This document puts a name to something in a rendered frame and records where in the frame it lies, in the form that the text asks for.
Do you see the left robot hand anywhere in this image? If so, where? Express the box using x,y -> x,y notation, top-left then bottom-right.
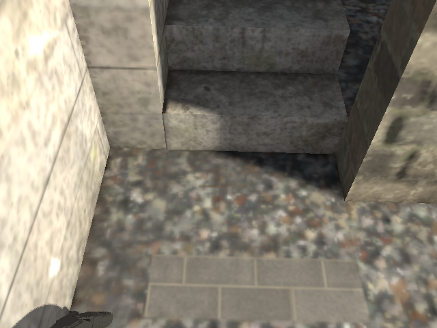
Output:
50,311 -> 113,328

